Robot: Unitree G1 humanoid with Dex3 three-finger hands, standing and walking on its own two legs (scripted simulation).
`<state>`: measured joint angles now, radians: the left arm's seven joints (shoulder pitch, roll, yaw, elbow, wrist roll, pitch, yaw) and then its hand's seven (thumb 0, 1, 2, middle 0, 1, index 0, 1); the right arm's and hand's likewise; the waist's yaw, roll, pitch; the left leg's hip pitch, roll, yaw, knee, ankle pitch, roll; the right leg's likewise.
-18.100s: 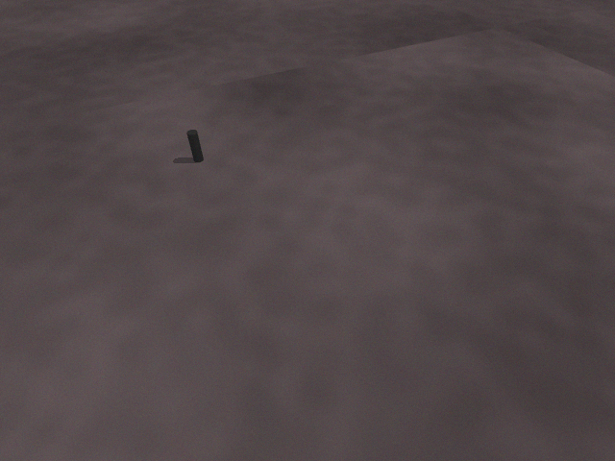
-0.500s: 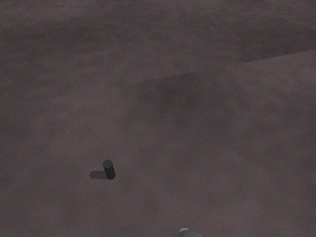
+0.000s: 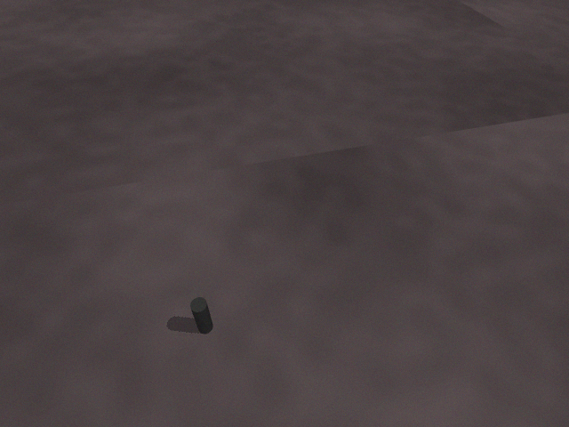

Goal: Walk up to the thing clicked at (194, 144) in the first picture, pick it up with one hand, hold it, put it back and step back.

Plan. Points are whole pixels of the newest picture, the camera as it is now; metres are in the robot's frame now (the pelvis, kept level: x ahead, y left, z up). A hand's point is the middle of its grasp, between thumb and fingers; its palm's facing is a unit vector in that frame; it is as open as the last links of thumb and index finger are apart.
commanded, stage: walk up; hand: left
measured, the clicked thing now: (202, 316) +0.60 +0.25 -0.67
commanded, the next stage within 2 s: stand in 0.26 s
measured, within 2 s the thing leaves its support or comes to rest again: neither
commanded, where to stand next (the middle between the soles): +0.26 +0.04 m, yaw +1 degrees
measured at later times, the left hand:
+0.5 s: hand out of the picture +0.10 +0.25 -0.13, palm faces +0.02 -0.95 -0.32, open 7.4 cm
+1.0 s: hand out of the picture +0.11 +0.26 -0.13, palm faces +0.01 -0.94 -0.34, open 7.4 cm
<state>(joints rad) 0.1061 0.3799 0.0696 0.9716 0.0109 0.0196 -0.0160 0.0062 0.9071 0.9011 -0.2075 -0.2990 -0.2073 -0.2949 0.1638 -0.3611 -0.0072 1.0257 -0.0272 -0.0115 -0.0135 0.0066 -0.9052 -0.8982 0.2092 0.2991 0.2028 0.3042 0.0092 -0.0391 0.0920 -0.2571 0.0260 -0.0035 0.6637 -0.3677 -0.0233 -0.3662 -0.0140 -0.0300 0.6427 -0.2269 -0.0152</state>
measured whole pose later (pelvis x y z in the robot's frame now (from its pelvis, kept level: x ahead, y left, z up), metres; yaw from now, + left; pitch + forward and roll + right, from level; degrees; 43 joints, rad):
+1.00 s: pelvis +0.03 +0.00 +0.03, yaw +1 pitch -2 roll +0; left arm 0.08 0.35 0.00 1.15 0.01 -0.02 -0.01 0.01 0.91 0.90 -0.21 -0.30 -0.21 -0.29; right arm 0.09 -0.35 0.00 1.13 -0.01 -0.01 0.00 0.01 -0.91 -0.90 0.21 0.30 0.20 0.30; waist 0.01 0.00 0.05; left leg -0.04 0.01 -0.01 0.31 -0.23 -0.02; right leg -0.17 -0.02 -0.04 0.34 -0.14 0.00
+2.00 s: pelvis +0.19 +0.03 +0.00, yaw -3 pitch -2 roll +1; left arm 0.18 0.40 0.06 0.96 0.02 0.00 -0.05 0.01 0.91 0.90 -0.20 -0.30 -0.20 -0.29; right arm 0.32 -0.39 -0.05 0.90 -0.02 -0.05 0.01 0.01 -0.90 -0.90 0.21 0.30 0.20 0.30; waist -0.03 -0.01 0.13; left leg -0.08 0.06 0.12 0.58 -0.45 -0.02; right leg -0.38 -0.03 0.00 0.58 -0.15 -0.01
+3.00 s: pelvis +0.21 +0.01 +0.02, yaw +0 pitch -3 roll +0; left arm 0.05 0.35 0.01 1.08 0.00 0.00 -0.02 0.01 0.91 0.90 -0.21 -0.30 -0.21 -0.30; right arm 0.08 -0.35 0.01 1.09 0.00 0.00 0.02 0.01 -0.91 -0.90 0.21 0.30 0.20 0.30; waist 0.01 0.00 0.07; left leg -0.20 0.03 -0.04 0.43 -0.18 -0.04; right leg -0.14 -0.03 -0.02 0.43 -0.23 0.02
